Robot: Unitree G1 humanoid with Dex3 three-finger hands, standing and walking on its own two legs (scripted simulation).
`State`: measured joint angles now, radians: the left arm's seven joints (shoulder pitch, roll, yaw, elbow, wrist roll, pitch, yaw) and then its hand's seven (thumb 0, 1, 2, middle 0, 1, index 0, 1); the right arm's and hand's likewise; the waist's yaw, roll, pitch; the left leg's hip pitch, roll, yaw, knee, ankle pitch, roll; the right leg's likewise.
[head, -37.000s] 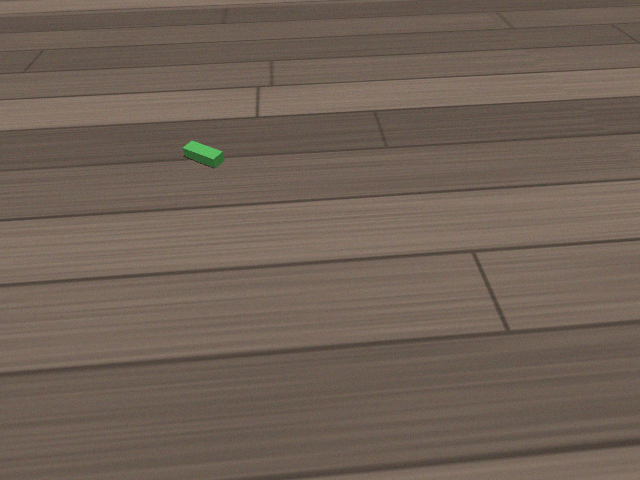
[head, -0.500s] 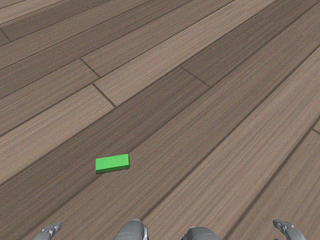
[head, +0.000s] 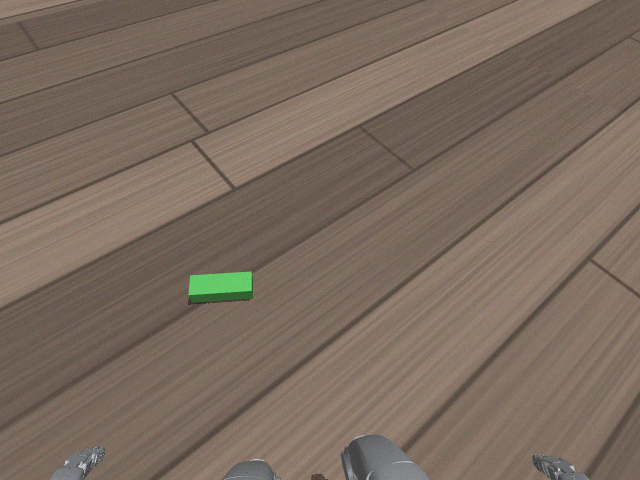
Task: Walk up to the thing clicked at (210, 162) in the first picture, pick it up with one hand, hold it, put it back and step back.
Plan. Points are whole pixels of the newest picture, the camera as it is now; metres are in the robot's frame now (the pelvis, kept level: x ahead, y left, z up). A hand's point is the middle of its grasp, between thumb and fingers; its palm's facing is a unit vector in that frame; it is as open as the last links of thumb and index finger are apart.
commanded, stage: step back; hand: left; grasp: from above
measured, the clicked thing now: (221, 286) +0.72 +0.29 -0.74
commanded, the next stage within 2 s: stand in 1.84 s
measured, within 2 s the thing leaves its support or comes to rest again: neither
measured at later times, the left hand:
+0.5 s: hand out of the picture -0.06 +0.23 -0.14, palm faces +0.05 -0.90 -0.43, open 7.4 cm
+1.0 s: hand out of the picture -0.29 +0.21 -0.14, palm faces +0.03 -0.92 -0.40, open 7.4 cm
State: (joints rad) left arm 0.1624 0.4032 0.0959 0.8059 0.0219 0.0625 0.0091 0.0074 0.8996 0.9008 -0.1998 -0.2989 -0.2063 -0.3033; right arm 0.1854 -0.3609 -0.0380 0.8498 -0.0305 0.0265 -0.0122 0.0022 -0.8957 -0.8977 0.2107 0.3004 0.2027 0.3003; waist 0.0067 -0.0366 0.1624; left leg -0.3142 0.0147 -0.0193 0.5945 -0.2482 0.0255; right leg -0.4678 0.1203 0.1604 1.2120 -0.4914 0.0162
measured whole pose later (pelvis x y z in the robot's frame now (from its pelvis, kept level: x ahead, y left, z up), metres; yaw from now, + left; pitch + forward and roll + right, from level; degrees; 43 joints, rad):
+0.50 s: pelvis -0.18 -0.05 -0.01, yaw +3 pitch -2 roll +1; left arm 0.13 0.36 0.06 0.77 0.04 0.03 0.02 0.01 0.90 0.90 -0.20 -0.30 -0.21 -0.30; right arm 0.21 -0.40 -0.04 0.87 -0.01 0.06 -0.03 0.00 -0.90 -0.90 0.21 0.30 0.20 0.30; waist 0.01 0.02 0.17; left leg -0.32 -0.07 -0.06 0.85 -0.51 -0.01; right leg -0.38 -0.04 -0.04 0.68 -0.27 -0.02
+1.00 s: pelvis -0.32 -0.06 +0.00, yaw +0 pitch -3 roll +0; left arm 0.27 0.35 0.06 0.98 0.05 -0.02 0.00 0.01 0.90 0.90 -0.20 -0.30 -0.21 -0.30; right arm 0.20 -0.40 -0.06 0.93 -0.02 0.04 0.01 0.00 -0.90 -0.90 0.21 0.30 0.20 0.30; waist 0.04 0.04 0.07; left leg -0.42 -0.04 -0.12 0.87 -0.40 -0.01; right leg -0.20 0.02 0.03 0.57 -0.33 -0.03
